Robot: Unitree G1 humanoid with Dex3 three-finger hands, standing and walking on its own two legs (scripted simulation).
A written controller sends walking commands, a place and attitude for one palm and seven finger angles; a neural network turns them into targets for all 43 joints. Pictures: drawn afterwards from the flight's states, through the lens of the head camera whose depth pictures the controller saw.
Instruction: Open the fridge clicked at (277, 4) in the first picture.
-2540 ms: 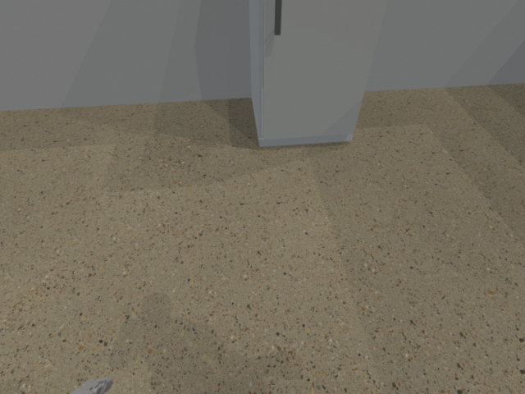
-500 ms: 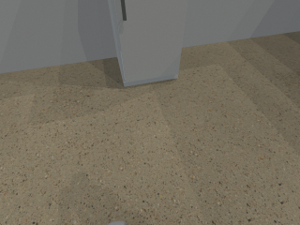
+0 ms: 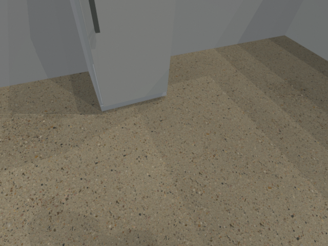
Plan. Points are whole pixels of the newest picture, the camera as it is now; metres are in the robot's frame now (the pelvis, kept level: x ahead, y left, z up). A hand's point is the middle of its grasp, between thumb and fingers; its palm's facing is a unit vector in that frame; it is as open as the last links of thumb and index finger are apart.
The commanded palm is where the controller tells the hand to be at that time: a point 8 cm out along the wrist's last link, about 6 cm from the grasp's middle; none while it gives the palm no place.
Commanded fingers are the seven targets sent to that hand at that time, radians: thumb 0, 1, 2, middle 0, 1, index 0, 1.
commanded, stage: walk to a spot facing it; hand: left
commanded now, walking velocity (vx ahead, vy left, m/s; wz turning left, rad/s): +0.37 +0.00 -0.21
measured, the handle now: out of the picture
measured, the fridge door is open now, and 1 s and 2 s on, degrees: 0 0 0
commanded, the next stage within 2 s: turn to face it in 0.96 s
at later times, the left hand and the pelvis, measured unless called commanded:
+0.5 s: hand (140, 170) +0.38 +0.11 -0.17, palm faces -0.14 -0.98 -0.15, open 7.3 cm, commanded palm none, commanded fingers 0.00 0.90 0.90 -0.20 -0.30 -0.20 -0.30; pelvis +0.25 -0.04 -0.01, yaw -6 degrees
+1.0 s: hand (128, 155) +0.45 +0.16 -0.18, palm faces -0.05 -0.99 -0.13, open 7.3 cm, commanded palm none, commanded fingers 0.00 0.90 0.90 -0.20 -0.30 -0.20 -0.30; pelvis +0.48 -0.01 +0.00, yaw -9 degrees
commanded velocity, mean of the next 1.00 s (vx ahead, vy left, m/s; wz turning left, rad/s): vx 0.35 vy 0.00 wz -0.17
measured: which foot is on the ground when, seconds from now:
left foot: down 0.00-0.44, up 0.46-0.86, down 0.88-1.00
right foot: up 0.00-0.40, down 0.42-0.90, up 0.92-1.00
